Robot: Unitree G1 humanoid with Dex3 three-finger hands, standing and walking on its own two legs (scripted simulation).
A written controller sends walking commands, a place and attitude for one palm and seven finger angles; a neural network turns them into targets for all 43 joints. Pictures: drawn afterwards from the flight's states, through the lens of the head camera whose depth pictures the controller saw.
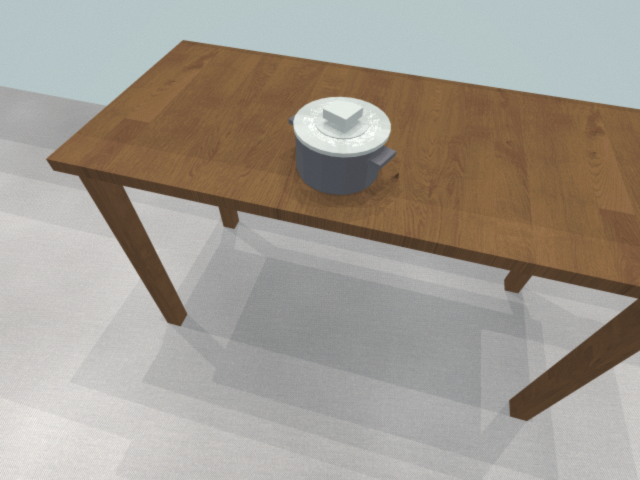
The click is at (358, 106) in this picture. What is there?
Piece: lid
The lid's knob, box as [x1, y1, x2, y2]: [323, 97, 362, 128]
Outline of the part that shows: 340,97 323,109 323,117 345,128 361,116 362,107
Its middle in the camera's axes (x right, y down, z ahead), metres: +0.04 -0.22 +0.68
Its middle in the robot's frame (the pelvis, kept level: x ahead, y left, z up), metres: +0.68 +0.00 +0.09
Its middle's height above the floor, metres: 0.86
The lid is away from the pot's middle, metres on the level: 0.00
